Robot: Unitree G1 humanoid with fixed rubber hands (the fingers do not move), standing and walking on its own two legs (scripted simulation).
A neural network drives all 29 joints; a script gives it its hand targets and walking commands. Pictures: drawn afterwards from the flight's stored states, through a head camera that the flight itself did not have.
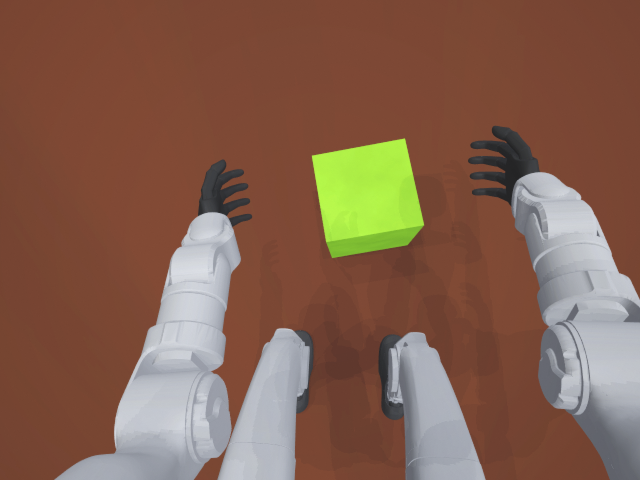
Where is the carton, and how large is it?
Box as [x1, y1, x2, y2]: [312, 139, 423, 257]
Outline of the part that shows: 404,139 312,156 325,237 332,257 405,245 410,241 423,225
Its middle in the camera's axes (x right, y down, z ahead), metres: +0.11 -0.08 +0.95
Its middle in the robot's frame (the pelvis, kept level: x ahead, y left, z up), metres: +0.55 -0.02 -0.55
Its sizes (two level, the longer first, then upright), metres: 0.210 0.200 0.250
